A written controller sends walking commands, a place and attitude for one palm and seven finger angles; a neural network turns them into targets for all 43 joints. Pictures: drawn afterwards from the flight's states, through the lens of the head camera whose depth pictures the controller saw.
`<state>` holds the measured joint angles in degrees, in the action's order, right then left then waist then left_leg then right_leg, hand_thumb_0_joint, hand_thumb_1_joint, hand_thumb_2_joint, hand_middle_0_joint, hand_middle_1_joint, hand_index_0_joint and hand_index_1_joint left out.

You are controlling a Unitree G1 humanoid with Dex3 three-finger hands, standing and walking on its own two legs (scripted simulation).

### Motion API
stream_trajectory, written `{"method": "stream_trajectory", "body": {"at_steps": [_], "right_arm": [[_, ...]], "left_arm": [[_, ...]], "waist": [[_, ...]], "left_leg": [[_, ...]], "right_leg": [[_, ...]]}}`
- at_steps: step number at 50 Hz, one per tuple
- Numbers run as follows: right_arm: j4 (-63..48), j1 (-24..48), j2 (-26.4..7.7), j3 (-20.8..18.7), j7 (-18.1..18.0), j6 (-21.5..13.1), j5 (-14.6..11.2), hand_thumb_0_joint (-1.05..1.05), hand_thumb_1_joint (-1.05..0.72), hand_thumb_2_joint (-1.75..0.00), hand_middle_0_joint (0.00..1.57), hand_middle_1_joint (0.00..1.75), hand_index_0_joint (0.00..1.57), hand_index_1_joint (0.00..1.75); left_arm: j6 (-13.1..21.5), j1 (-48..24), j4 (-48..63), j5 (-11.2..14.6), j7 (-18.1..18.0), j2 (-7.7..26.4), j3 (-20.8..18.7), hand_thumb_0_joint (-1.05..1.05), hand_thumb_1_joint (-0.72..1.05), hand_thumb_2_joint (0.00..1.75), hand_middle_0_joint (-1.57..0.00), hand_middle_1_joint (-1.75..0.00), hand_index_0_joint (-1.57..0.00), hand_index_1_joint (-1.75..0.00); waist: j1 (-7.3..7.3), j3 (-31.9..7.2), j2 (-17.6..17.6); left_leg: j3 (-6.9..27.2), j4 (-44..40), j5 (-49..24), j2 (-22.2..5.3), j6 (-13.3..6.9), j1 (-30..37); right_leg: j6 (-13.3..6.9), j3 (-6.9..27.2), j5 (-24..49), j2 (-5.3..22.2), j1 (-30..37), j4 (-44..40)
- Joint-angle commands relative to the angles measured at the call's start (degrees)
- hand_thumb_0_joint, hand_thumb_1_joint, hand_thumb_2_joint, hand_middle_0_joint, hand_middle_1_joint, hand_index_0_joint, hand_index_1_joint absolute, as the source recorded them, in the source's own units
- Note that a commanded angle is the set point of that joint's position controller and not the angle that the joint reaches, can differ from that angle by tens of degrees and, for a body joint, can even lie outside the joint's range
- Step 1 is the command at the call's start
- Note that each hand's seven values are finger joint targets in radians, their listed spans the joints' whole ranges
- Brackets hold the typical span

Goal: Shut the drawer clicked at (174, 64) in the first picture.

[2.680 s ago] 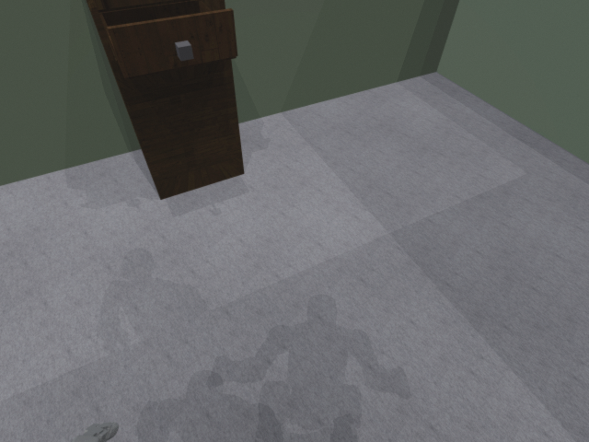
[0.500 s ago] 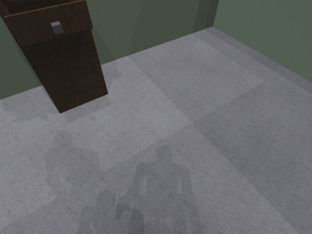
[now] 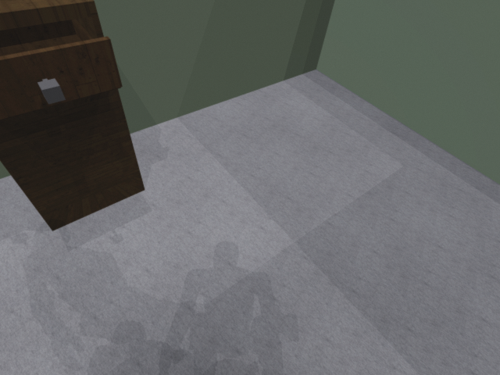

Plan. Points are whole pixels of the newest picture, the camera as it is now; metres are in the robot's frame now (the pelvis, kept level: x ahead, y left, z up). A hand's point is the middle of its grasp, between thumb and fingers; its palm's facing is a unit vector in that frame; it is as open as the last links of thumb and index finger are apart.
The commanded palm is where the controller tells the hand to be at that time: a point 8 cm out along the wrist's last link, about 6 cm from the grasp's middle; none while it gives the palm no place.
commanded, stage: walk to a spot facing it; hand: left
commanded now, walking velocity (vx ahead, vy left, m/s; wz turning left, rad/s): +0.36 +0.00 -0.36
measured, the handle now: (49, 87) +0.74 +0.59 -0.01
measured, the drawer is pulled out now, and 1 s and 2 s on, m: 0.16 0.16 0.16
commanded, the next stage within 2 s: turn to face it in 0.46 s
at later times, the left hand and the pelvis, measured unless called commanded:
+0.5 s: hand (211, 266) +0.37 +0.10 -0.18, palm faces -0.23 -0.96 -0.15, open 7.4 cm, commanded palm none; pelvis +0.23 -0.04 -0.02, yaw -11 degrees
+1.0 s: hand (205, 235) +0.46 +0.13 -0.19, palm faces -0.03 -0.98 -0.17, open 7.3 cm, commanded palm none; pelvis +0.41 -0.05 -0.01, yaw -5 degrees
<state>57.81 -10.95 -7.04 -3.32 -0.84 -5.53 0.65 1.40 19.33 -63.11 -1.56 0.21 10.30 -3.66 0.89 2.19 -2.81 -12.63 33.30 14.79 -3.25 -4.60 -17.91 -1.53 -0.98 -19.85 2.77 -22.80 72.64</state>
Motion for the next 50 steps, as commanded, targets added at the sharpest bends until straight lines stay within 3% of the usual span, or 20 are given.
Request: {"method": "stream_trajectory", "body": {"at_steps": [1, 7, 10, 16, 18, 21, 23, 24, 25, 26, 29, 32, 37, 42, 45, 46, 47, 48, 49, 50], "right_arm": [[1.91, -8.80, -4.64, -0.34, -0.57, -0.42, 0.61, 0.00, -0.90, -0.90, 0.20, 0.30, 0.20, 0.30], [2.78, -12.59, -6.16, -0.04, -0.86, -0.62, 0.17, 0.00, -0.90, -0.90, 0.20, 0.30, 0.20, 0.30], [3.82, -15.69, -6.73, -0.05, -1.12, -0.48, 0.34, 0.00, -0.90, -0.90, 0.20, 0.30, 0.20, 0.30], [6.18, -21.56, -7.03, 0.10, -1.23, 0.25, 1.01, 0.00, -0.90, -0.90, 0.20, 0.30, 0.20, 0.30], [6.37, -21.50, -7.25, 0.18, -1.26, 0.55, 1.07, 0.00, -0.90, -0.90, 0.20, 0.30, 0.20, 0.30], [5.68, -20.37, -9.41, -0.42, -1.22, 0.94, 0.93, 0.00, -0.90, -0.90, 0.20, 0.30, 0.20, 0.30], [3.83, -16.06, -11.40, -0.92, -0.96, 1.07, 0.30, 0.00, -0.90, -0.90, 0.20, 0.30, 0.20, 0.30], [2.57, -16.82, -9.69, -0.71, -0.13, 1.07, -0.62, 0.00, -0.90, -0.90, 0.20, 0.30, 0.20, 0.30], [0.36, -16.53, -5.76, -0.03, -0.21, 0.58, -1.05, 0.00, -0.90, -0.90, 0.20, 0.30, 0.20, 0.30], [-1.22, -10.64, -7.40, -0.55, -0.64, 1.03, -0.94, 0.00, -0.90, -0.90, 0.20, 0.30, 0.20, 0.30], [-0.19, -8.65, -4.26, -0.12, -0.42, 2.41, 0.24, 0.00, -0.90, -0.90, 0.20, 0.30, 0.20, 0.30], [3.22, -16.44, -1.72, 0.53, -0.34, 4.71, 0.56, 0.00, -0.90, -0.90, 0.20, 0.30, 0.20, 0.30], [1.67, -10.50, -1.96, 1.03, 0.26, 5.46, 0.16, 0.00, -0.90, -0.90, 0.20, 0.30, 0.20, 0.30], [-2.54, -0.22, -4.51, 0.74, 1.13, 5.36, 0.28, 0.00, -0.90, -0.90, 0.20, 0.30, 0.20, 0.30], [-2.94, -2.91, -6.84, 0.06, 1.23, 5.47, 0.71, 0.00, -0.90, -0.90, 0.20, 0.30, 0.20, 0.30], [-2.12, -7.78, -9.11, -0.74, 1.25, 5.32, 0.98, 0.00, -0.90, -0.90, 0.20, 0.30, 0.20, 0.30], [-2.48, -12.08, -14.07, -1.85, 0.98, 4.94, 1.54, 0.00, -0.90, -0.90, 0.20, 0.30, 0.20, 0.30], [-2.23, -14.39, -17.87, -2.30, 0.65, 5.19, 0.76, 0.00, -0.90, -0.90, 0.20, 0.30, 0.20, 0.30], [-1.92, -13.03, -16.82, -2.10, 0.41, 5.63, 0.33, 0.00, -0.90, -0.90, 0.20, 0.30, 0.20, 0.30], [-2.93, -9.60, -15.67, -2.22, 0.04, 5.45, 0.40, 0.00, -0.90, -0.90, 0.20, 0.30, 0.20, 0.30]], "left_arm": [[-0.62, 4.68, 2.28, -0.50, 0.30, -0.86, -0.64, 0.00, 0.90, 0.90, -0.20, -0.30, -0.20, -0.30], [-2.04, -1.53, 5.39, -0.53, 0.92, 0.64, -1.25, 0.00, 0.90, 0.90, -0.20, -0.30, -0.20, -0.30], [-2.08, -7.11, 7.41, -0.47, 1.30, 0.79, -1.07, 0.00, 0.90, 0.90, -0.20, -0.30, -0.20, -0.30], [-1.42, -17.42, 11.05, -0.11, 1.88, 0.07, -0.43, 0.00, 0.90, 0.90, -0.20, -0.30, -0.20, -0.30], [-1.19, -18.11, 11.68, -0.05, 1.93, -0.40, -0.36, 0.00, 0.90, 0.90, -0.20, -0.30, -0.20, -0.30], [-0.51, -11.40, 10.23, -0.19, 1.56, 1.25, -0.74, 0.00, 0.90, 0.90, -0.20, -0.30, -0.20, -0.30], [0.59, 2.49, 6.48, -0.60, 1.29, 4.45, -2.07, 0.00, 0.90, 0.90, -0.20, -0.30, -0.20, -0.30], [1.33, 9.44, 4.81, -0.75, 0.82, 10.38, -3.43, 0.00, 0.90, 0.90, -0.20, -0.30, -0.20, -0.30], [1.57, 12.91, 4.12, 0.40, 0.02, 15.49, -4.48, 0.00, 0.90, 0.90, -0.20, -0.30, -0.20, -0.30], [1.10, 10.24, 4.91, 1.46, -0.88, 15.39, -4.51, 0.00, 0.90, 0.90, -0.20, -0.30, -0.20, -0.30], [2.03, -0.33, 6.41, 1.15, -1.23, 7.71, -1.58, 0.00, 0.90, 0.90, -0.20, -0.30, -0.20, -0.30], [3.10, -4.36, 6.00, 0.40, -1.72, 4.72, 0.02, 0.00, 0.90, 0.90, -0.20, -0.30, -0.20, -0.30], [2.77, -4.25, 5.68, 0.59, -1.55, 3.77, 0.82, 0.00, 0.90, 0.90, -0.20, -0.30, -0.20, -0.30], [1.10, -2.09, 6.10, 0.29, -2.05, 6.79, -0.29, 0.00, 0.90, 0.90, -0.20, -0.30, -0.20, -0.30], [0.31, -2.16, 7.07, 0.47, -2.31, 8.97, -1.07, 0.00, 0.90, 0.90, -0.20, -0.30, -0.20, -0.30], [0.01, -2.49, 7.64, 0.66, -2.32, 9.01, -1.30, 0.00, 0.90, 0.90, -0.20, -0.30, -0.20, -0.30], [-0.23, -1.16, 9.23, 1.64, -2.17, 7.07, -1.43, 0.00, 0.90, 0.90, -0.20, -0.30, -0.20, -0.30], [-0.41, -1.84, 11.56, 1.87, -2.16, 5.23, -0.52, 0.00, 0.90, 0.90, -0.20, -0.30, -0.20, -0.30], [-1.07, -4.10, 12.40, 1.31, -2.53, 6.83, -0.76, 0.00, 0.90, 0.90, -0.20, -0.30, -0.20, -0.30], [-1.42, -7.04, 12.59, 1.02, -2.42, 5.79, -0.96, 0.00, 0.90, 0.90, -0.20, -0.30, -0.20, -0.30]], "waist": [[0.89, 1.14, 7.59], [0.28, 3.32, 7.60], [-1.42, 4.66, 6.77], [-4.97, 7.64, 6.98], [-4.57, 8.24, 8.67], [-1.37, 2.76, 9.87], [5.87, -5.44, 9.43], [8.43, -13.06, -0.01], [7.18, -18.88, -10.20], [6.95, -14.28, -2.18], [0.67, -2.32, 4.25], [-4.59, -1.39, 0.70], [-3.71, -1.38, -4.74], [-0.35, 1.32, -4.96], [-2.05, -1.35, -2.66], [-4.22, -4.16, 1.98], [-5.30, -8.44, 15.23], [-5.47, -10.47, 23.55], [-4.93, -10.24, 14.06], [-4.54, -7.26, 12.68]], "left_leg": [[12.04, -22.66, -5.88, -13.54, 1.24, 3.85], [6.06, -24.15, -14.74, -13.83, 1.44, 12.13], [4.72, -23.41, -18.47, -14.86, 0.31, 17.48], [1.72, -21.60, -25.03, -16.62, -1.96, 22.83], [-0.83, -19.73, -31.26, -16.66, -1.63, 22.88], [-4.14, -7.43, -55.75, -16.59, -0.54, 25.42], [-6.78, 11.63, -54.07, -14.56, 2.28, 18.56], [-6.98, 29.22, -31.83, -10.65, 4.69, 2.77], [-1.45, 48.67, 17.17, 0.48, 8.12, -14.83], [8.22, 53.00, 16.72, -1.50, 6.23, -17.93], [11.67, 45.86, 5.23, -6.40, 6.14, -14.34], [11.02, 36.75, 3.25, -5.88, 6.81, -8.51], [9.08, 21.92, -2.65, -4.10, 7.49, -8.15], [6.20, 10.71, -0.97, -2.68, 6.98, -9.88], [5.21, 2.81, -3.66, -0.36, 5.47, -2.15], [7.18, -2.42, -14.01, -0.80, 4.48, 5.47], [22.11, -6.02, -38.17, -11.95, -1.59, 15.77], [36.23, -9.49, -57.61, -22.76, -10.28, 18.06], [34.30, -11.12, -41.19, -22.27, -11.65, 15.64], [34.17, -13.48, -28.66, -19.31, -9.93, 12.67]], "right_leg": [[0.82, 2.11, 8.44, 3.47, -8.24, -0.13], [2.37, 0.95, 14.18, 4.49, -18.47, -6.58], [2.52, -1.43, 13.75, 4.68, -21.11, -13.51], [0.90, -6.27, 10.48, 3.15, -19.33, -27.47], [-0.29, -7.76, 9.19, 1.78, -16.69, -30.60], [-3.03, -11.69, 3.83, -3.40, -6.44, -33.93], [-4.82, -11.47, 9.15, -4.93, 13.51, -40.34], [-9.10, 2.27, 14.22, 5.81, 31.87, -43.00], [-17.14, 32.31, 31.15, 21.63, 42.95, -48.27], [-18.71, 32.02, 32.14, 22.25, 37.18, -52.35], [-11.04, 13.43, 35.38, 15.82, 14.45, -54.30], [-7.60, 1.00, 40.65, 11.92, 6.29, -55.19], [-5.26, -5.33, 43.69, 9.60, 9.26, -54.65], [-4.77, -5.68, 42.87, 13.28, 16.74, -50.45], [-2.81, -7.68, 43.89, 13.98, 17.87, -40.48], [-0.79, -9.17, 38.31, 12.61, 14.99, -30.93], [3.47, -11.69, 16.67, 5.86, 3.47, -17.67], [5.47, -7.46, -20.10, -0.34, -4.40, -2.83], [4.46, -0.85, -18.81, 1.11, -5.28, 0.47], [4.60, -0.32, -14.53, 2.70, -9.35, 0.68]]}}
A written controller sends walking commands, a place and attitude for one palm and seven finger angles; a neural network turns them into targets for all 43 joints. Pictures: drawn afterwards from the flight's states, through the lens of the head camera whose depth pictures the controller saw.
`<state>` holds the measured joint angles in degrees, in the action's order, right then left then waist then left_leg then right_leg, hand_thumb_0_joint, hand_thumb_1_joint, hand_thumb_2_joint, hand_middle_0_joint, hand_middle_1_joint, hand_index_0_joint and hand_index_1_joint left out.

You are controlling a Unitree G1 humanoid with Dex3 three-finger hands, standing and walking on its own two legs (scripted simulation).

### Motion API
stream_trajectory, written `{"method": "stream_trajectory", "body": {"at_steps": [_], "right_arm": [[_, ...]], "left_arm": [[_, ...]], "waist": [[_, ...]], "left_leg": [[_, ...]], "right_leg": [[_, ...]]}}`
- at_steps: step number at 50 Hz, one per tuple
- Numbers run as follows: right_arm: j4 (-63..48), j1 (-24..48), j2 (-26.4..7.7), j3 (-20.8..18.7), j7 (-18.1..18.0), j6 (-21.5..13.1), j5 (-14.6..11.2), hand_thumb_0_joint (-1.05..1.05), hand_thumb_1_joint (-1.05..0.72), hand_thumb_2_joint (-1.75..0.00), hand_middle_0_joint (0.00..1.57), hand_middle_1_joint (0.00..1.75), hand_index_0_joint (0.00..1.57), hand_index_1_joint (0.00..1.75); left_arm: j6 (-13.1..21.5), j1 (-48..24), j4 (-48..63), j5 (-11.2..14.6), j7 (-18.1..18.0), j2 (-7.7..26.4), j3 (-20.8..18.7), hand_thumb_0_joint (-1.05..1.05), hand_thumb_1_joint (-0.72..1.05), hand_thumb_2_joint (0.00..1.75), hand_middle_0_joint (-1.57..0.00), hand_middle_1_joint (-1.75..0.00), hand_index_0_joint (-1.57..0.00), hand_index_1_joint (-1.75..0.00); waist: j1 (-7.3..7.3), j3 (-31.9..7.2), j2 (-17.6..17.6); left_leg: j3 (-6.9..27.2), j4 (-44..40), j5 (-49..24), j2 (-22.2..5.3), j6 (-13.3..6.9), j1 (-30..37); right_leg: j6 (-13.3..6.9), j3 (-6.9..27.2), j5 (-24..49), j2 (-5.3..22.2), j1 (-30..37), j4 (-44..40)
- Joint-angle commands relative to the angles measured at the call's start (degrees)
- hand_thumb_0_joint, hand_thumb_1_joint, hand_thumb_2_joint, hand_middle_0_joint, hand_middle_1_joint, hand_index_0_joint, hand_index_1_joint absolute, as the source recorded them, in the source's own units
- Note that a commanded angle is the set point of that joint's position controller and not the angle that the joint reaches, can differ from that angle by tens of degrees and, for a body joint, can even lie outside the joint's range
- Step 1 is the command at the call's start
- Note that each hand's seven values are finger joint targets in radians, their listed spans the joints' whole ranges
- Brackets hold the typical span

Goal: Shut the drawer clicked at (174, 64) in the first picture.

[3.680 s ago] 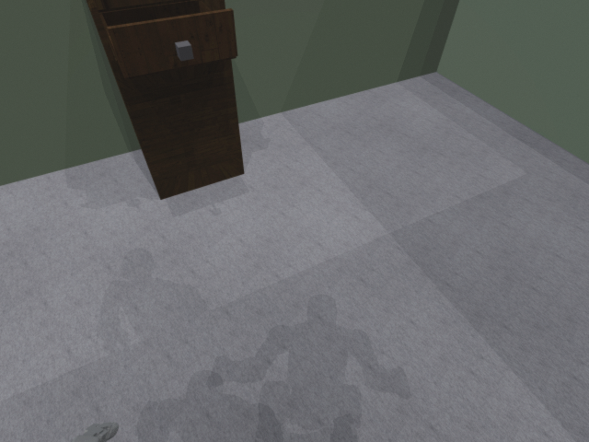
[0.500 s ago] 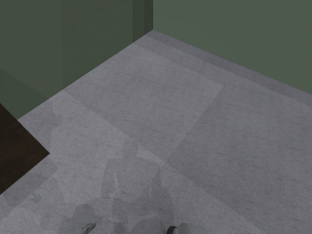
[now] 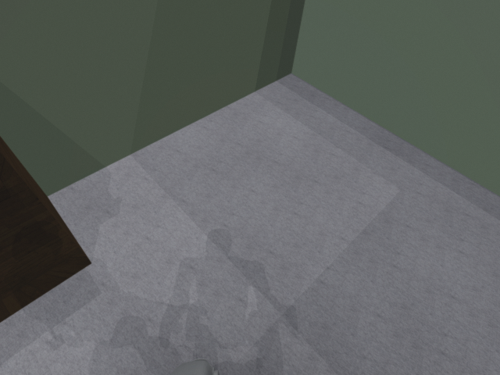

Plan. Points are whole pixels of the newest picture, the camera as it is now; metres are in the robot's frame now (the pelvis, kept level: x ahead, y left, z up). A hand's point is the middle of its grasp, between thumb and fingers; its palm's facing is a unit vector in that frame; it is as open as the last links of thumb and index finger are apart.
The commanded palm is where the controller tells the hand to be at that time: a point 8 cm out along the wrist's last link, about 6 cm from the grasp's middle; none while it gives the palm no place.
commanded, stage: turn to face it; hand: left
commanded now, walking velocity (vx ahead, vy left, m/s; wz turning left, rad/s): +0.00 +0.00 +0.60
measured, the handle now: out of the picture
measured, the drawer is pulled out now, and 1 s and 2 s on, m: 0.16 0.16 0.16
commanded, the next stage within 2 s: take the last steps up to it in 1.34 s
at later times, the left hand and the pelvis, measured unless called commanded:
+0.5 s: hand out of the picture +0.10 +0.17 -0.12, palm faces +0.27 -0.92 -0.30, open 7.4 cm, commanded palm none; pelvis +0.03 -0.06 +0.01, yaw +16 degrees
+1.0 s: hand out of the picture -0.11 +0.12 -0.16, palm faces +0.60 -0.75 -0.27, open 7.4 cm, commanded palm none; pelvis +0.02 -0.05 +0.01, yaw +35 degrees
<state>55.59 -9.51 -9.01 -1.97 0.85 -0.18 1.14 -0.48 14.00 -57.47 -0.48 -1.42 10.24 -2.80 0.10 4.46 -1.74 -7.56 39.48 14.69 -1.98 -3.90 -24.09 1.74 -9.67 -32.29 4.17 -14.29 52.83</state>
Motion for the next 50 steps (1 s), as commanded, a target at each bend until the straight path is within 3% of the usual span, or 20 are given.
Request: {"method": "stream_trajectory", "body": {"at_steps": [1, 5, 16, 19, 21, 22, 23, 24, 25, 26, 27, 29, 31, 36, 43, 45, 47, 48, 49, 50], "right_arm": [[-2.50, -7.37, -12.16, -3.21, -1.82, 0.03, 0.03, 0.00, -0.90, -0.90, 0.20, 0.30, 0.20, 0.30], [-4.39, -2.65, -11.24, -3.11, -1.81, -0.24, 0.05, 0.00, -0.90, -0.90, 0.20, 0.30, 0.20, 0.30], [-4.67, -5.82, -14.12, -5.06, -1.28, 1.01, 0.37, 0.00, -0.90, -0.90, 0.20, 0.30, 0.20, 0.30], [-5.66, -3.82, -14.83, -5.47, -1.13, 1.52, 0.40, 0.00, -0.90, -0.90, 0.20, 0.30, 0.20, 0.30], [-6.65, -1.88, -14.55, -5.70, -0.91, 1.79, 0.04, 0.00, -0.90, -0.90, 0.20, 0.30, 0.20, 0.30], [-7.27, -0.99, -13.22, -5.55, -0.72, 1.92, -0.32, 0.00, -0.90, -0.90, 0.20, 0.30, 0.20, 0.30], [-8.28, -1.90, -8.95, -5.03, -0.40, 2.11, -0.86, 0.00, -0.90, -0.90, 0.20, 0.30, 0.20, 0.30], [-9.44, -0.86, -9.23, -5.12, -0.60, 2.00, -0.09, 0.00, -0.90, -0.90, 0.20, 0.30, 0.20, 0.30], [-9.09, -1.39, -11.07, -5.42, -0.34, 2.22, 0.39, 0.00, -0.90, -0.90, 0.20, 0.30, 0.20, 0.30], [-7.75, -2.83, -11.00, -5.63, -0.11, 3.11, 0.46, 0.00, -0.90, -0.90, 0.20, 0.30, 0.20, 0.30], [-6.30, -2.82, -10.52, -5.42, 0.18, 3.37, 0.52, 0.00, -0.90, -0.90, 0.20, 0.30, 0.20, 0.30], [-5.68, -3.78, -9.48, -4.83, 0.58, 3.18, 0.34, 0.00, -0.90, -0.90, 0.20, 0.30, 0.20, 0.30], [-5.92, -2.05, -9.22, -4.50, 0.67, 3.25, 0.00, 0.00, -0.90, -0.90, 0.20, 0.30, 0.20, 0.30], [-7.35, 3.98, -9.18, -3.68, 0.69, 3.75, -0.08, 0.00, -0.90, -0.90, 0.20, 0.30, 0.20, 0.30], [-8.44, 7.46, -8.38, -2.26, 0.74, 2.84, -0.54, 0.00, -0.90, -0.90, 0.20, 0.30, 0.20, 0.30], [-8.14, 5.45, -8.79, -2.23, 0.52, 2.36, -0.56, 0.00, -0.90, -0.90, 0.20, 0.30, 0.20, 0.30], [-6.53, -0.96, -11.70, -3.02, 0.34, 1.58, -0.18, 0.00, -0.90, -0.90, 0.20, 0.30, 0.20, 0.30], [-5.95, -5.13, -18.48, -4.60, -0.05, 0.85, 0.25, 0.00, -0.90, -0.90, 0.20, 0.30, 0.20, 0.30], [-4.99, -8.64, -22.63, -5.39, -0.52, 1.09, -0.65, 0.00, -0.90, -0.90, 0.20, 0.30, 0.20, 0.30], [-4.31, -8.01, -20.80, -4.81, -0.67, 1.57, -0.66, 0.00, -0.90, -0.90, 0.20, 0.30, 0.20, 0.30]], "left_arm": [[0.42, -2.74, 7.04, -0.30, -0.33, 6.23, -2.19, 0.00, 0.90, 0.90, -0.20, -0.30, -0.20, -0.30], [-0.73, 0.18, 6.07, -0.53, 0.22, 5.48, -2.72, 0.00, 0.90, 0.90, -0.20, -0.30, -0.20, -0.30], [-0.94, -6.41, 10.67, -0.34, 0.03, 6.17, -2.69, 0.00, 0.90, 0.90, -0.20, -0.30, -0.20, -0.30], [-0.77, -3.72, 10.79, 0.21, -0.20, 6.50, -2.51, 0.00, 0.90, 0.90, -0.20, -0.30, -0.20, -0.30], [-0.25, -0.27, 10.24, 0.34, -0.35, 7.61, -2.67, 0.00, 0.90, 0.90, -0.20, -0.30, -0.20, -0.30], [0.10, 2.51, 9.82, 0.19, -0.64, 9.30, -3.07, 0.00, 0.90, 0.90, -0.20, -0.30, -0.20, -0.30], [0.63, 3.29, 10.14, -0.85, -1.03, 14.79, -4.06, 0.00, 0.90, 0.90, -0.20, -0.30, -0.20, -0.30], [0.23, 0.47, 11.46, -0.96, -1.11, 17.69, -3.89, 0.00, 0.90, 0.90, -0.20, -0.30, -0.20, -0.30], [0.16, -3.01, 12.51, -0.77, -1.17, 15.70, -3.24, 0.00, 0.90, 0.90, -0.20, -0.30, -0.20, -0.30], [0.68, -6.46, 12.99, -0.57, -1.37, 12.34, -3.00, 0.00, 0.90, 0.90, -0.20, -0.30, -0.20, -0.30], [0.79, -8.04, 13.13, -0.49, -1.07, 11.15, -2.38, 0.00, 0.90, 0.90, -0.20, -0.30, -0.20, -0.30], [1.41, -5.96, 12.50, -0.43, -0.68, 9.19, -1.60, 0.00, 0.90, 0.90, -0.20, -0.30, -0.20, -0.30], [1.60, -1.53, 11.07, -0.51, -0.77, 9.78, -1.67, 0.00, 0.90, 0.90, -0.20, -0.30, -0.20, -0.30], [1.15, 4.65, 9.32, -0.84, -0.70, 11.57, -2.06, 0.00, 0.90, 0.90, -0.20, -0.30, -0.20, -0.30], [0.28, 5.48, 8.31, -1.34, -0.54, 13.79, -2.82, 0.00, 0.90, 0.90, -0.20, -0.30, -0.20, -0.30], [0.17, 4.76, 7.97, -1.23, -0.40, 14.35, -3.16, 0.00, 0.90, 0.90, -0.20, -0.30, -0.20, -0.30], [0.05, 3.74, 7.84, -0.38, -0.11, 13.99, -3.15, 0.00, 0.90, 0.90, -0.20, -0.30, -0.20, -0.30], [-0.06, 3.33, 9.67, 0.16, 0.33, 10.99, -2.82, 0.00, 0.90, 0.90, -0.20, -0.30, -0.20, -0.30], [-0.39, 0.24, 11.88, -0.08, 0.24, 8.34, -1.28, 0.00, 0.90, 0.90, -0.20, -0.30, -0.20, -0.30], [-1.17, -0.66, 11.64, -0.42, -0.23, 10.06, -1.72, 0.00, 0.90, 0.90, -0.20, -0.30, -0.20, -0.30]], "waist": [[-2.44, -7.71, 8.63], [-0.45, -8.54, 8.63], [-2.86, -8.66, 10.69], [-1.76, -10.08, 12.12], [0.14, -10.57, 10.98], [1.77, -11.20, 7.26], [2.14, -9.89, -8.68], [1.82, -6.90, -15.68], [0.14, -5.20, -8.79], [-1.97, -3.63, -10.66], [-2.68, -0.84, -8.49], [-2.53, -0.98, -7.82], [-0.97, -2.82, -7.96], [1.92, -4.13, -9.10], [3.20, -5.86, -12.01], [2.22, -7.16, -11.66], [-1.87, -10.77, -5.70], [-4.27, -14.03, 10.66], [-5.51, -14.89, 19.14], [-4.79, -13.06, 12.18]], "left_leg": [[27.25, -19.88, -22.56, -18.34, -8.67, 15.93], [19.71, -21.96, -14.45, -11.63, -5.19, 10.78], [28.36, -20.61, -13.42, -10.16, -6.64, 14.20], [29.80, -18.72, -16.57, -8.76, -5.74, 11.85], [28.88, -15.63, -16.39, -6.25, -3.30, 7.72], [27.03, -11.84, -9.58, -3.58, -0.42, 1.50], [17.32, 0.82, 6.88, 4.02, 4.82, -11.09], [10.92, 14.53, 17.90, 6.82, 6.93, -14.57], [13.18, 22.95, 15.66, 3.96, 6.14, -11.60], [13.59, 26.55, 12.29, 2.56, 6.30, -10.88], [11.69, 29.73, 9.08, 1.53, 6.98, -10.64], [9.30, 30.83, 5.88, 1.31, 8.21, -12.18], [7.96, 28.72, 5.99, 1.10, 8.84, -12.39], [5.87, 22.51, 8.50, 0.36, 9.20, -10.89], [1.51, 5.25, 10.39, 0.52, 6.97, -0.88], [0.22, -1.82, 7.84, 1.08, 5.98, 3.68], [1.59, -15.48, -6.14, 0.07, 4.28, 18.44], [19.10, -17.81, -24.43, -13.81, -1.66, 31.31], [29.25, -17.05, -50.10, -23.37, -8.85, 32.83], [22.49, -16.20, -44.85, -23.56, -10.41, 28.41]], "right_leg": [[1.75, 9.13, 1.70, 2.30, -18.95, 19.85], [2.46, 9.09, 9.29, 1.54, -13.88, 12.77], [3.13, 9.67, 6.90, -1.49, -12.73, -3.27], [2.35, 9.25, 7.42, -3.38, -5.61, -11.77], [1.87, 8.65, 14.03, -4.01, 2.62, -23.33], [1.02, 10.54, 18.45, -0.88, 10.53, -32.38], [-3.71, 25.15, 13.36, 14.16, 17.42, -40.70], [-8.95, 33.82, 18.56, 25.06, 9.37, -41.16], [-10.22, 27.96, 20.20, 23.53, 2.59, -39.87], [-8.25, 23.84, 20.86, 19.70, 0.16, -39.84], [-7.45, 19.51, 25.10, 16.38, -0.77, -38.09], [-6.52, 11.08, 40.98, 13.02, 4.71, -33.36], [-6.13, 8.60, 49.86, 13.12, 10.26, -31.34], [-7.35, 7.09, 53.23, 14.73, 15.02, -30.04], [-7.97, 4.19, 52.96, 17.00, 13.20, -27.01], [-7.01, 2.56, 53.29, 17.15, 12.84, -24.04], [-2.94, -1.12, 47.63, 15.18, 5.29, -12.42], [1.46, -3.02, 20.55, 7.89, -10.57, 0.89], [3.54, 2.02, -6.78, 3.19, -19.66, 10.33], [2.60, 6.24, -5.63, 4.81, -18.22, 13.26]]}}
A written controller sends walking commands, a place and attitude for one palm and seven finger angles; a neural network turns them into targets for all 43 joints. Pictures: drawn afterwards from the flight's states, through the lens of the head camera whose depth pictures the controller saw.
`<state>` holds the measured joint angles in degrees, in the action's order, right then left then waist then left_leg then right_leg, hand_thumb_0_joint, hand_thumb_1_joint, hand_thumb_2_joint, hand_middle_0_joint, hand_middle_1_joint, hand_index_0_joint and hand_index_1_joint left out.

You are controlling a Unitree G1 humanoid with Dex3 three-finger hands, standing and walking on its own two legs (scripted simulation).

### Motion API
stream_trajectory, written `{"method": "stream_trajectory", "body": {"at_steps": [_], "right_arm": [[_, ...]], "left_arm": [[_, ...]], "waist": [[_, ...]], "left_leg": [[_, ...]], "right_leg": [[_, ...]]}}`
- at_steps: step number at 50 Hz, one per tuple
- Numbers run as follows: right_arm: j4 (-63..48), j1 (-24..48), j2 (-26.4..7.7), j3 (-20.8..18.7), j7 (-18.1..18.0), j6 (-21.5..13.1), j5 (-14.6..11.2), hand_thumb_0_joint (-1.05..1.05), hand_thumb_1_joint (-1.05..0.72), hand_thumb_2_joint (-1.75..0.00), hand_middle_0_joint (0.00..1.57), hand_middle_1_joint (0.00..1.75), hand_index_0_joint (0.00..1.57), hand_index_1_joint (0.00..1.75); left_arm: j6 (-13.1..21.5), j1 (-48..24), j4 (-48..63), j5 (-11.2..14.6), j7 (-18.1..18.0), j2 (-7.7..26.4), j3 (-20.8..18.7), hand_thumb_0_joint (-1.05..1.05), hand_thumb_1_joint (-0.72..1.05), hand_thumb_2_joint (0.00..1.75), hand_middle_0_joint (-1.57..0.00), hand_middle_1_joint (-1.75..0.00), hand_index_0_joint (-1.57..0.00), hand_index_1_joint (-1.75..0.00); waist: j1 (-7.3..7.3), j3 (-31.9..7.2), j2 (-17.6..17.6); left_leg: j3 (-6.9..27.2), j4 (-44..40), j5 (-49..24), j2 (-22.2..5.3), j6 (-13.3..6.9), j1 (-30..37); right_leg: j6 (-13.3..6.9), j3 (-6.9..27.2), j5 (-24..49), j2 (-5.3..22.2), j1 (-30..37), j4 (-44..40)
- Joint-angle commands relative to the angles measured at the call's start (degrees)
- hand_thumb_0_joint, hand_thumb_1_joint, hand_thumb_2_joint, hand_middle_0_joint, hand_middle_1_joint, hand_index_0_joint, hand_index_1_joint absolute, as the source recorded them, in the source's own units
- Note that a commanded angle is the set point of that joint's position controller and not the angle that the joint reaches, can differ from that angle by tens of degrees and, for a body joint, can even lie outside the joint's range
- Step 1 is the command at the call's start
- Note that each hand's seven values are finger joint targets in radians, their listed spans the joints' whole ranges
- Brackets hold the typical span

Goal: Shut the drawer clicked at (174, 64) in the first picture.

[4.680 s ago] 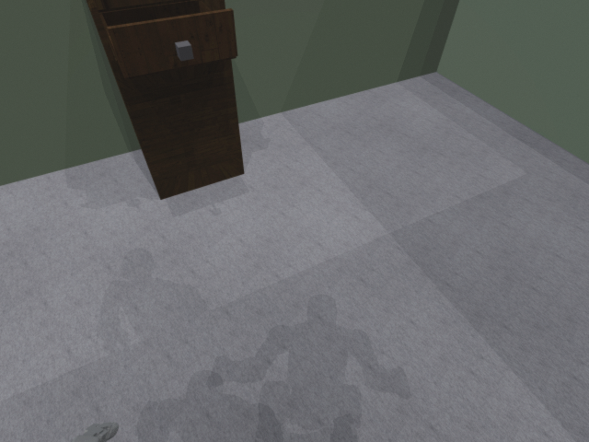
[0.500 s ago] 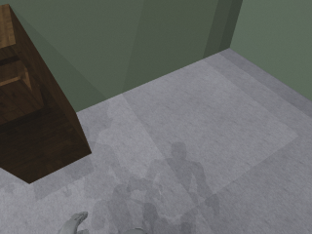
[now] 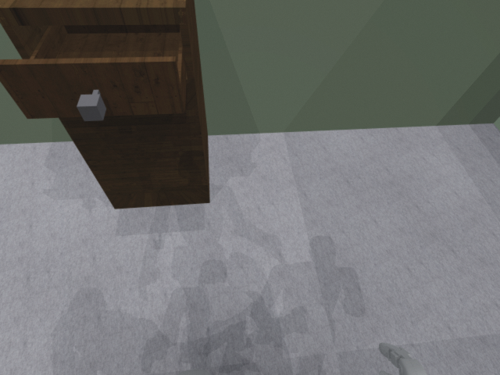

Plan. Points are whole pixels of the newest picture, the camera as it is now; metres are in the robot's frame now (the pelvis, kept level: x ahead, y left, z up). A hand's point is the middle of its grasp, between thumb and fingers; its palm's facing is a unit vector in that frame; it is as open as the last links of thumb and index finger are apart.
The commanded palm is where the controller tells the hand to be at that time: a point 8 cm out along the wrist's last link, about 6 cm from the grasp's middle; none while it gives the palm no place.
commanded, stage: turn to face it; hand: left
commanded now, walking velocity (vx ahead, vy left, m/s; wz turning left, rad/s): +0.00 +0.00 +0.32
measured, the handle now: (93, 102) +0.63 +0.43 +0.00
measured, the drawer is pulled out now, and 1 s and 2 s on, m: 0.16 0.16 0.16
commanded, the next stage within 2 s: take the last steps up to it in 0.34 s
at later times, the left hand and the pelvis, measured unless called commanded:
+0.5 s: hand out of the picture +0.07 +0.18 -0.13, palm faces +0.14 -0.95 -0.28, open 7.4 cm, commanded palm none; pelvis +0.00 -0.03 +0.01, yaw +8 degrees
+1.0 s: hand out of the picture -0.12 +0.15 -0.13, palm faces +0.39 -0.90 -0.20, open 7.4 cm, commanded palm none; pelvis +0.05 +0.04 +0.02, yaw +15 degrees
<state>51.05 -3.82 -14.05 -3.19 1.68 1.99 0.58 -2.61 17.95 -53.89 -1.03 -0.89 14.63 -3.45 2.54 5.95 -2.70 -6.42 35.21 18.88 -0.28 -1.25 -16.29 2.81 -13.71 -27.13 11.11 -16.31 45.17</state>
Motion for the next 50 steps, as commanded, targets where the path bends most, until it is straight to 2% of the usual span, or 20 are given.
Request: {"method": "stream_trajectory", "body": {"at_steps": [1, 3, 4, 6, 15, 18, 20, 21, 22, 23, 24, 26, 27, 29, 31, 40, 43, 46, 48, 50], "right_arm": [[-0.24, -11.09, -13.34, -2.92, -2.09, -0.88, 0.18, 0.00, -0.90, -0.90, 0.20, 0.30, 0.20, 0.30], [-1.73, -5.12, -10.50, -1.92, -2.57, -1.01, 0.41, 0.00, -0.90, -0.90, 0.20, 0.30, 0.20, 0.30], [-2.01, -3.69, -9.75, -1.46, -2.52, -1.23, 0.34, 0.00, -0.90, -0.90, 0.20, 0.30, 0.20, 0.30], [-2.08, -3.58, -9.21, -1.29, -2.53, -1.61, 0.12, 0.00, -0.90, -0.90, 0.20, 0.30, 0.20, 0.30], [0.24, -8.58, -8.51, -1.73, -2.53, -1.19, 0.76, 0.00, -0.90, -0.90, 0.20, 0.30, 0.20, 0.30], [0.56, -8.11, -8.19, -1.81, -2.59, -1.06, 0.87, 0.00, -0.90, -0.90, 0.20, 0.30, 0.20, 0.30], [0.96, -7.89, -7.86, -1.83, -2.56, -1.03, 0.61, 0.00, -0.90, -0.90, 0.20, 0.30, 0.20, 0.30], [1.11, -7.60, -7.20, -1.78, -2.40, -1.09, 0.21, 0.00, -0.90, -0.90, 0.20, 0.30, 0.20, 0.30], [1.40, -9.04, -4.33, -1.38, -2.16, -1.30, -0.23, 0.00, -0.90, -0.90, 0.20, 0.30, 0.20, 0.30], [0.32, -9.23, -0.33, -0.39, -2.02, -1.23, -0.44, 0.00, -0.90, -0.90, 0.20, 0.30, 0.20, 0.30], [-0.07, -8.54, -3.37, -1.43, -2.20, -0.31, 0.14, 0.00, -0.90, -0.90, 0.20, 0.30, 0.20, 0.30], [2.13, -9.14, -4.51, -2.12, -1.45, 0.53, 0.96, 0.00, -0.90, -0.90, 0.20, 0.30, 0.20, 0.30], [3.18, -9.57, -4.36, -2.18, -0.86, 0.35, 1.21, 0.00, -0.90, -0.90, 0.20, 0.30, 0.20, 0.30], [4.35, -10.63, -2.87, -1.96, -0.12, -0.05, 1.29, 0.00, -0.90, -0.90, 0.20, 0.30, 0.20, 0.30], [5.24, -11.38, -2.24, -2.07, 0.18, -0.19, 1.21, 0.00, -0.90, -0.90, 0.20, 0.30, 0.20, 0.30], [3.91, -5.42, -1.18, -1.35, 0.87, -0.27, 1.07, 0.00, -0.90, -0.90, 0.20, 0.30, 0.20, 0.30], [2.66, -2.43, -0.59, -0.86, 1.27, -0.81, 0.82, 0.00, -0.90, -0.90, 0.20, 0.30, 0.20, 0.30], [1.86, -0.45, 0.70, -0.17, 1.56, -1.70, 0.52, 0.00, -0.90, -0.90, 0.20, 0.30, 0.20, 0.30], [2.21, -2.57, 0.91, -0.02, 1.43, -2.57, 0.27, 0.00, -0.90, -0.90, 0.20, 0.30, 0.20, 0.30], [4.28, -8.26, 0.10, -0.16, 0.85, -3.53, 0.42, 0.00, -0.90, -0.90, 0.20, 0.30, 0.20, 0.30]], "left_arm": [[0.56, -5.67, 7.11, -0.01, -0.87, 4.80, -1.02, 0.00, 0.90, 0.90, -0.20, -0.30, -0.20, -0.30], [0.46, -5.50, 4.88, -0.02, -0.30, 5.41, -1.51, 0.00, 0.90, 0.90, -0.20, -0.30, -0.20, -0.30], [0.38, -3.74, 4.17, 0.04, -0.07, 5.17, -1.51, 0.00, 0.90, 0.90, -0.20, -0.30, -0.20, -0.30], [0.35, -1.83, 3.00, 0.05, 0.18, 4.99, -1.36, 0.00, 0.90, 0.90, -0.20, -0.30, -0.20, -0.30], [0.49, -7.65, 4.79, 0.38, -0.36, 2.44, -0.48, 0.00, 0.90, 0.90, -0.20, -0.30, -0.20, -0.30], [1.07, -6.31, 4.28, 0.66, -0.57, 1.93, -0.39, 0.00, 0.90, 0.90, -0.20, -0.30, -0.20, -0.30], [1.67, -3.90, 3.29, 0.80, -0.73, 1.97, -0.45, 0.00, 0.90, 0.90, -0.20, -0.30, -0.20, -0.30], [2.21, -2.14, 2.61, 0.72, -0.89, 2.90, -0.60, 0.00, 0.90, 0.90, -0.20, -0.30, -0.20, -0.30], [3.05, -0.53, 2.04, 0.21, -1.22, 5.29, -0.89, 0.00, 0.90, 0.90, -0.20, -0.30, -0.20, -0.30], [3.69, 0.68, 1.54, -0.41, -1.53, 9.95, -1.71, 0.00, 0.90, 0.90, -0.20, -0.30, -0.20, -0.30], [3.35, 1.67, 2.18, -0.01, -1.18, 11.07, -1.43, 0.00, 0.90, 0.90, -0.20, -0.30, -0.20, -0.30], [3.27, -2.67, 2.36, 0.09, -1.32, 7.64, -1.78, 0.00, 0.90, 0.90, -0.20, -0.30, -0.20, -0.30], [3.77, -3.42, 2.44, 0.19, -1.06, 6.18, -1.24, 0.00, 0.90, 0.90, -0.20, -0.30, -0.20, -0.30], [5.00, -1.43, 1.34, 0.33, -0.61, 4.05, -0.64, 0.00, 0.90, 0.90, -0.20, -0.30, -0.20, -0.30], [5.69, 1.78, -0.25, 0.30, -0.58, 3.27, -0.52, 0.00, 0.90, 0.90, -0.20, -0.30, -0.20, -0.30], [6.88, 9.72, -5.33, -0.46, -0.68, 2.56, -0.18, 0.00, 0.90, 0.90, -0.20, -0.30, -0.20, -0.30], [7.01, 10.59, -6.49, -0.86, -0.64, 3.31, -0.35, 0.00, 0.90, 0.90, -0.20, -0.30, -0.20, -0.30], [6.78, 10.82, -7.62, -1.07, -0.63, 3.96, -0.34, 0.00, 0.90, 0.90, -0.20, -0.30, -0.20, -0.30], [6.39, 9.75, -7.83, -1.15, -0.59, 4.72, -0.79, 0.00, 0.90, 0.90, -0.20, -0.30, -0.20, -0.30], [5.84, 9.39, -8.55, -0.83, -0.53, 4.51, -0.96, 0.00, 0.90, 0.90, -0.20, -0.30, -0.20, -0.30]], "waist": [[-6.62, -11.80, 13.95], [-4.12, -6.26, 12.09], [-2.86, -5.54, 11.68], [-2.15, -6.66, 10.83], [-4.21, -6.01, 12.09], [-3.32, -6.82, 13.03], [-1.92, -7.85, 11.02], [-0.88, -8.57, 8.89], [-0.63, -10.60, 0.97], [-0.46, -10.10, -13.45], [0.65, -9.38, -9.87], [-0.91, -4.00, -9.41], [-1.51, -2.06, -5.87], [-1.64, -1.11, -3.62], [-1.14, -1.25, -5.66], [0.24, 2.69, -6.84], [0.63, 3.75, -7.18], [0.82, 3.57, -8.13], [-0.01, 1.80, -8.50], [-2.52, -0.86, -6.01]], "left_leg": [[20.22, -13.47, -44.21, -21.42, -11.52, 16.29], [16.05, -14.42, -38.41, -16.17, -8.81, 9.84], [14.08, -14.96, -36.59, -14.30, -7.82, 8.34], [12.38, -15.60, -35.67, -12.51, -7.25, 8.62], [18.21, -15.83, -30.37, -13.05, -9.03, 8.66], [20.67, -14.38, -31.19, -12.92, -8.83, 6.84], [20.53, -11.82, -29.67, -11.29, -7.15, 4.36], [19.55, -9.10, -25.30, -9.65, -5.03, 1.37], [15.51, -2.63, -15.28, -5.61, -1.38, -3.37], [7.76, 7.22, 8.52, 2.30, 2.53, -12.84], [10.29, 16.48, 15.25, 1.31, 2.48, -12.03], [11.03, 26.92, 8.27, -0.96, 2.24, -16.21], [10.20, 29.46, 3.58, -1.77, 2.54, -17.48], [8.94, 30.78, -2.28, -2.11, 3.32, -19.09], [8.19, 31.52, -5.54, -2.55, 3.90, -20.74], [6.04, 24.87, -9.54, -6.04, 4.48, -24.09], [4.11, 16.68, -8.20, -6.51, 3.72, -21.38], [1.83, 6.81, -5.95, -5.47, 2.37, -13.19], [0.68, 2.40, -3.28, -4.15, 1.24, -6.60], [-1.88, -5.27, -5.43, -2.15, 0.80, 5.22]], "right_leg": [[1.81, 11.35, -7.33, -1.99, -16.62, 21.65], [2.15, 12.56, 0.18, -2.41, -15.42, 22.60], [2.28, 12.00, 2.49, -2.97, -13.91, 22.19], [2.63, 11.53, 5.10, -3.83, -12.58, 20.00], [2.28, 11.15, 2.27, -6.92, -7.51, 3.43], [1.32, 11.14, 2.98, -8.38, -2.59, -3.94], [0.87, 10.62, 10.14, -9.15, 3.62, -12.95], [0.70, 11.04, 16.35, -8.21, 9.23, -20.79], [-0.80, 17.23, 22.11, -1.60, 16.27, -26.40], [-6.04, 30.73, 29.26, 12.00, 19.55, -28.96], [-10.43, 32.30, 24.95, 16.31, 12.29, -30.83], [-9.85, 29.98, 4.29, 12.08, 8.33, -35.47], [-8.40, 27.13, 1.95, 9.54, 7.93, -35.78], [-6.58, 21.12, 7.36, 6.62, 9.61, -35.13], [-5.76, 18.05, 9.81, 6.04, 12.42, -35.45], [-7.88, 17.01, 6.42, 8.73, 12.56, -39.12], [-8.86, 15.80, 5.04, 9.18, 11.03, -39.63], [-8.58, 13.31, 8.48, 8.80, 7.95, -37.83], [-8.51, 11.63, 11.35, 8.58, 6.66, -34.53], [-7.03, 8.83, 12.67, 6.12, 3.12, -27.48]]}}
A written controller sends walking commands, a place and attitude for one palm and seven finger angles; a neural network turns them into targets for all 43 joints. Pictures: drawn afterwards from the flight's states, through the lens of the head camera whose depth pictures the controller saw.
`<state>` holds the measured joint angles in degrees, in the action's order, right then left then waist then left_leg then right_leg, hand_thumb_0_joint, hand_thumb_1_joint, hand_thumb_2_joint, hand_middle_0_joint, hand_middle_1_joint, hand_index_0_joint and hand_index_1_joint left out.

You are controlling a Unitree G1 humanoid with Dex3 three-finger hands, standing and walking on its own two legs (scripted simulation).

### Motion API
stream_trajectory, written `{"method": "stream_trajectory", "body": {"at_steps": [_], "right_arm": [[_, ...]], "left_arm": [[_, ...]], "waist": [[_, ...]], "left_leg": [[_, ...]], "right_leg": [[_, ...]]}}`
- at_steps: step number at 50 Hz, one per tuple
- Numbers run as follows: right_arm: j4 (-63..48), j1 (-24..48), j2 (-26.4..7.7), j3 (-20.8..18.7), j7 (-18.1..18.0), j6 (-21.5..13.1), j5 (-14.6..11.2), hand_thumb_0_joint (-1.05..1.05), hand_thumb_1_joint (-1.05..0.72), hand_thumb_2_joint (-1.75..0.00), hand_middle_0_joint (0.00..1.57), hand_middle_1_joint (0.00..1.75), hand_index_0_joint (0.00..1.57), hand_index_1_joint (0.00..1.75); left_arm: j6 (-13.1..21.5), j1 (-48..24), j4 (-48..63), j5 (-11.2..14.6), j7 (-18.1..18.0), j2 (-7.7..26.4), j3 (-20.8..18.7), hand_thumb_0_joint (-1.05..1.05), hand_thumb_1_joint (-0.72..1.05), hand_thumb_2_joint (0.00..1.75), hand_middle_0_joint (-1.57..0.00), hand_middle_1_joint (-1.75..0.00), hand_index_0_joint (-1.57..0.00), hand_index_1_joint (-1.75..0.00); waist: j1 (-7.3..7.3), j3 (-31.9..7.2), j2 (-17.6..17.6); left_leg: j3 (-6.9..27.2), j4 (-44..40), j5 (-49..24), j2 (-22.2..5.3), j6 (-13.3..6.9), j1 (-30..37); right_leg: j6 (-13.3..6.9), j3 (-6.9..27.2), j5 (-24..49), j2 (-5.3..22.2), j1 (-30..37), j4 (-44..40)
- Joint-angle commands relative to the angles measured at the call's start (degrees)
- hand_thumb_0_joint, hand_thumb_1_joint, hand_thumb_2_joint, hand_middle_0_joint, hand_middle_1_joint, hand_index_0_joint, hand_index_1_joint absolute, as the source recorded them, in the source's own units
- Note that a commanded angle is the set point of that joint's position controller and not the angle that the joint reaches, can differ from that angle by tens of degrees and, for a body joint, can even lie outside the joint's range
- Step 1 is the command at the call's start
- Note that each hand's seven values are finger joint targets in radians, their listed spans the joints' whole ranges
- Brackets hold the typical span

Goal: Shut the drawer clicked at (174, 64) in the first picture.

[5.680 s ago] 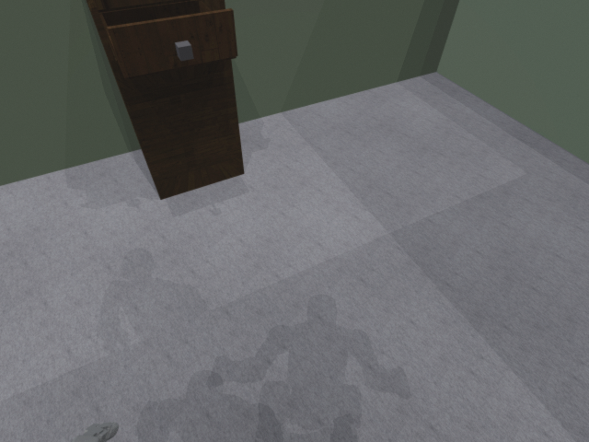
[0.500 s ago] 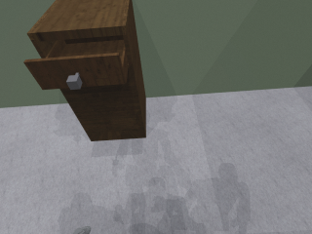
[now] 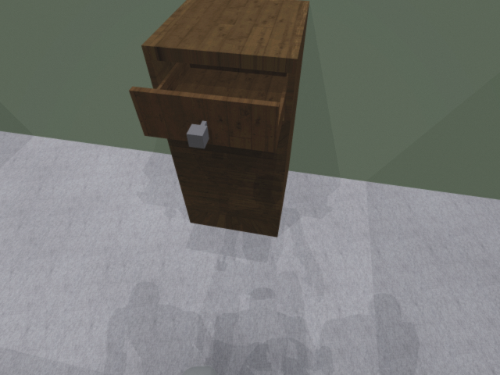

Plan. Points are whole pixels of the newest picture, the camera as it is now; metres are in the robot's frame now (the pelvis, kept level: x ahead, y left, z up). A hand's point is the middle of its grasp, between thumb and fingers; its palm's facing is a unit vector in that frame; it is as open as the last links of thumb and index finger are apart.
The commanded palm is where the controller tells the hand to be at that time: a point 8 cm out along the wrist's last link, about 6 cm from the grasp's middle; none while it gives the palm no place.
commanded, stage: take the last steps up to it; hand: left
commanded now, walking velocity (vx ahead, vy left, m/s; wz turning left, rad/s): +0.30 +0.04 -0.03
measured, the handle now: (200, 131) +0.66 +0.23 -0.02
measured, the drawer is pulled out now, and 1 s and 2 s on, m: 0.16 0.16 0.16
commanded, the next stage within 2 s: come to a stop and stand still in 0.42 s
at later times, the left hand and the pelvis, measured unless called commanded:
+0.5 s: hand (171, 286) +0.30 +0.22 -0.16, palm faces -0.07 -0.97 -0.23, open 7.3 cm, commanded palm none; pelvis +0.16 +0.05 -0.01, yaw -3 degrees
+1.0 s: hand (144, 309) +0.26 +0.27 -0.19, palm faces +0.02 -0.98 -0.22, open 7.3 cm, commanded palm none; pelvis +0.19 +0.08 -0.01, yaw -3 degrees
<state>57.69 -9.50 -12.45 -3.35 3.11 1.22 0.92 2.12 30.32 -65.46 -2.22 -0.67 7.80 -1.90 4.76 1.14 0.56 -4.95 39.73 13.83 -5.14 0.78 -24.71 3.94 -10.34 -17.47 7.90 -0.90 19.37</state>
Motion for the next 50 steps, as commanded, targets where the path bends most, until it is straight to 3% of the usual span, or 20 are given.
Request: {"method": "stream_trajectory", "body": {"at_steps": [1, 2, 3, 4, 6, 10, 21, 24, 25, 26, 27, 28, 31, 33, 41, 45, 46, 47, 48, 50], "right_arm": [[-0.32, -9.13, -4.44, -0.50, -1.19, -3.30, 0.20, 0.00, -0.90, -0.90, 0.20, 0.30, 0.20, 0.30], [1.47, -16.69, -10.26, -1.98, -2.07, -3.91, 0.92, 0.00, -0.90, -0.90, 0.20, 0.30, 0.20, 0.30], [2.64, -22.32, -14.17, -2.84, -2.97, -3.88, 0.40, 0.00, -0.90, -0.90, 0.20, 0.30, 0.20, 0.30], [2.77, -20.96, -13.96, -2.61, -3.63, -3.25, 0.20, 0.00, -0.90, -0.90, 0.20, 0.30, 0.20, 0.30], [0.92, -12.56, -8.09, -0.96, -4.22, -3.89, 0.10, 0.00, -0.90, -0.90, 0.20, 0.30, 0.20, 0.30], [1.08, -9.01, -2.17, 0.80, -4.49, -5.64, -0.11, 0.00, -0.90, -0.90, 0.20, 0.30, 0.20, 0.30], [4.21, -13.91, -3.58, 0.09, -4.68, -4.99, 0.80, 0.00, -0.90, -0.90, 0.20, 0.30, 0.20, 0.30], [5.00, -13.59, -3.96, 0.34, -4.79, -4.52, 0.50, 0.00, -0.90, -0.90, 0.20, 0.30, 0.20, 0.30], [5.03, -13.29, -3.50, 0.54, -4.63, -4.66, -0.02, 0.00, -0.90, -0.90, 0.20, 0.30, 0.20, 0.30], [4.06, -14.36, -1.48, 0.79, -4.25, -4.83, -0.49, 0.00, -0.90, -0.90, 0.20, 0.30, 0.20, 0.30], [3.05, -15.41, -0.78, 0.91, -4.47, -4.60, -0.83, 0.00, -0.90, -0.90, 0.20, 0.30, 0.20, 0.30], [3.93, -14.58, -1.50, 0.94, -5.11, -3.85, -0.87, 0.00, -0.90, -0.90, 0.20, 0.30, 0.20, 0.30], [5.35, -13.52, 2.06, 1.31, -5.18, -1.17, -1.17, 0.00, -0.90, -0.90, 0.20, 0.30, 0.20, 0.30], [5.72, -14.73, 3.32, 1.30, -4.95, 0.35, -1.35, 0.00, -0.90, -0.90, 0.20, 0.30, 0.20, 0.30], [1.56, -9.53, 1.25, -0.37, -4.41, 1.25, -0.65, 0.00, -0.90, -0.90, 0.20, 0.30, 0.20, 0.30], [2.08, -12.63, 0.49, -0.29, -4.44, 0.11, -0.51, 0.00, -0.90, -0.90, 0.20, 0.30, 0.20, 0.30], [1.79, -12.32, -1.94, -0.65, -4.49, -0.54, -0.25, 0.00, -0.90, -0.90, 0.20, 0.30, 0.20, 0.30], [-0.08, -10.14, -6.45, -1.17, -4.62, -1.05, 0.42, 0.00, -0.90, -0.90, 0.20, 0.30, 0.20, 0.30], [-1.77, -6.49, -7.66, -0.95, -4.93, -0.83, 0.68, 0.00, -0.90, -0.90, 0.20, 0.30, 0.20, 0.30], [-2.01, -1.88, -5.97, -0.24, -5.97, -1.30, 0.78, 0.00, -0.90, -0.90, 0.20, 0.30, 0.20, 0.30]], "left_arm": [[0.84, -2.39, 2.88, 0.41, -0.54, 9.88, -2.13, 0.00, 0.90, 0.90, -0.20, -0.30, -0.20, -0.30], [0.62, -0.55, 3.41, 0.95, -0.15, 6.50, -1.50, 0.00, 0.90, 0.90, -0.20, -0.30, -0.20, -0.30], [0.46, -2.52, 5.75, 0.94, -0.04, 4.22, -0.87, 0.00, 0.90, 0.90, -0.20, -0.30, -0.20, -0.30], [0.37, -6.10, 7.02, 0.91, -0.21, 4.93, -1.07, 0.00, 0.90, 0.90, -0.20, -0.30, -0.20, -0.30], [0.36, -8.51, 6.25, 1.01, 0.28, 4.70, -1.25, 0.00, 0.90, 0.90, -0.20, -0.30, -0.20, -0.30], [-0.73, -6.67, 4.93, 0.76, 0.89, 3.14, -1.46, 0.00, 0.90, 0.90, -0.20, -0.30, -0.20, -0.30], [-1.37, -21.98, 11.48, 0.94, 1.01, 3.96, -1.24, 0.00, 0.90, 0.90, -0.20, -0.30, -0.20, -0.30], [-0.66, -16.28, 9.71, 0.77, 0.92, 4.93, -1.58, 0.00, 0.90, 0.90, -0.20, -0.30, -0.20, -0.30], [0.00, -10.62, 7.94, 0.64, 0.73, 7.04, -2.12, 0.00, 0.90, 0.90, -0.20, -0.30, -0.20, -0.30], [0.90, -4.73, 6.38, 0.37, 0.10, 11.86, -3.22, 0.00, 0.90, 0.90, -0.20, -0.30, -0.20, -0.30], [0.98, -1.67, 5.80, 1.38, -0.12, 15.02, -3.53, 0.00, 0.90, 0.90, -0.20, -0.30, -0.20, -0.30], [0.89, -5.81, 6.58, 1.98, -0.74, 13.43, -2.72, 0.00, 0.90, 0.90, -0.20, -0.30, -0.20, -0.30], [-0.26, -19.34, 9.67, 1.52, -1.86, 9.33, -1.36, 0.00, 0.90, 0.90, -0.20, -0.30, -0.20, -0.30], [-0.83, -20.88, 10.20, 1.14, -1.99, 9.08, -1.13, 0.00, 0.90, 0.90, -0.20, -0.30, -0.20, -0.30], [-2.65, -19.19, 10.57, 0.48, -2.29, 11.75, -3.47, 0.00, 0.90, 0.90, -0.20, -0.30, -0.20, -0.30], [-3.62, -20.72, 10.78, 0.99, -1.90, 10.79, -3.21, 0.00, 0.90, 0.90, -0.20, -0.30, -0.20, -0.30], [-3.93, -18.81, 10.92, 1.30, -1.58, 8.33, -2.56, 0.00, 0.90, 0.90, -0.20, -0.30, -0.20, -0.30], [-4.32, -17.37, 11.58, 1.77, -1.35, 5.12, -1.91, 0.00, 0.90, 0.90, -0.20, -0.30, -0.20, -0.30], [-4.59, -18.47, 11.58, 1.53, -1.53, 6.24, -1.89, 0.00, 0.90, 0.90, -0.20, -0.30, -0.20, -0.30], [-5.36, -17.63, 9.61, 0.95, -1.06, 7.08, -2.47, 0.00, 0.90, 0.90, -0.20, -0.30, -0.20, -0.30]], "waist": [[-7.59, 0.78, -2.59], [-10.08, -5.32, 13.02], [-11.39, -6.65, 21.39], [-11.03, -3.47, 13.51], [-7.94, -0.35, 7.32], [-3.89, 3.18, 5.92], [-5.94, 6.35, 4.05], [-2.78, 3.59, 1.78], [-0.18, 0.30, -0.59], [1.21, -5.63, -11.59], [0.51, -8.97, -15.68], [-0.65, -8.39, -7.47], [-5.35, -0.96, -3.61], [-6.44, -0.55, -5.49], [-4.30, -5.05, -9.01], [-6.81, -5.43, -10.36], [-6.28, -5.71, -1.77], [-5.58, -3.02, 13.26], [-5.52, -0.37, 12.92], [-3.96, 2.38, 9.91]], "left_leg": [[-2.49, -13.09, 1.05, 2.87, -1.53, 23.37], [10.94, -17.12, 5.34, -7.57, -3.99, 33.75], [26.91, -24.99, 3.52, -17.16, -7.79, 36.31], [26.52, -26.67, 3.49, -19.20, -10.06, 32.73], [19.47, -26.28, -0.52, -15.80, -10.30, 23.76], [6.98, -28.10, -17.80, -10.35, -9.82, 16.00], [4.31, -24.56, -27.31, -11.18, -10.63, 21.02], [1.45, -14.60, -31.47, -8.78, -7.90, 18.77], [-0.41, -6.30, -28.11, -6.18, -5.94, 14.74], [-3.96, 7.35, -13.78, -0.49, -3.01, 3.99], [-3.57, 21.11, 19.75, 5.06, -0.66, -1.34], [3.87, 23.78, 20.93, 2.46, -0.68, 1.21], [5.87, 18.91, 15.43, -0.20, 0.31, 6.61], [4.43, 14.06, 13.11, 1.00, 0.73, 9.04], [3.29, 7.22, 11.48, 3.01, 2.04, 5.41], [1.97, -13.06, -3.71, 2.84, 1.24, 16.78], [7.16, -17.93, -6.32, -2.42, -0.30, 20.36], [20.85, -24.78, -13.69, -14.42, -4.84, 15.08], [24.05, -27.57, -13.87, -18.11, -9.60, 7.44], [18.21, -28.89, -8.06, -13.97, -9.03, 4.82]], "right_leg": [[-7.07, 2.84, 3.84, 6.27, -15.65, 8.53], [-4.74, -1.41, -5.02, 0.08, -23.87, 25.55], [-3.52, 0.83, -18.81, -5.06, -34.55, 41.15], [-5.01, 6.49, -16.77, -2.78, -37.70, 48.09], [-5.25, 8.00, -8.09, 0.38, -36.88, 52.50], [-3.75, 7.88, 0.32, 0.49, -30.88, 46.77], [-4.59, 4.79, 2.53, -2.98, -26.71, 20.91], [-5.72, 2.40, 6.41, -6.24, -13.80, 12.54], [-6.41, 4.72, 11.33, -5.00, -4.10, 8.79], [-10.76, 19.02, 23.22, 5.87, 7.81, 7.55], [-18.26, 31.69, 43.43, 17.72, 11.09, 2.11], [-20.34, 27.58, 47.98, 17.39, 4.93, 1.78], [-16.79, 16.85, 43.68, 12.28, -12.52, -0.44], [-14.67, 12.10, 39.99, 9.65, -16.63, -0.82], [-15.54, 14.50, 37.35, 10.19, -9.46, 2.39], [-9.70, 11.94, 20.83, 5.48, -14.97, 7.58], [-6.76, 9.51, 8.87, 1.25, -19.43, 12.82], [-3.19, 5.36, -7.38, -4.96, -24.06, 19.97], [-3.13, 9.38, -13.79, -6.23, -21.69, 28.21], [-3.17, 13.40, -8.92, -5.68, -21.79, 35.95]]}}
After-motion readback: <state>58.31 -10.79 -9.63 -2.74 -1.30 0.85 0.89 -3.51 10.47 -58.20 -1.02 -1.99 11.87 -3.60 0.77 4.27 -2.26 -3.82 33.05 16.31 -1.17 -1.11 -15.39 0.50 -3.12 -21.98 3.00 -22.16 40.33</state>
